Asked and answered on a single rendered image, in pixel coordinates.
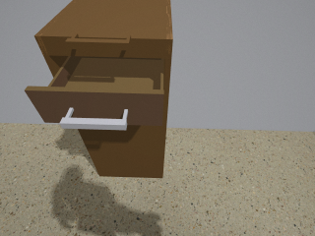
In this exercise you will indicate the cabinet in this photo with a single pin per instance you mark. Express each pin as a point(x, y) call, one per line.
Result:
point(138, 151)

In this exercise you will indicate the handle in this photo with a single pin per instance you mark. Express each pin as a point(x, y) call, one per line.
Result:
point(69, 122)
point(98, 44)

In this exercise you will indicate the drawer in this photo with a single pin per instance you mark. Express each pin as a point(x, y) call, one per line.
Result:
point(102, 88)

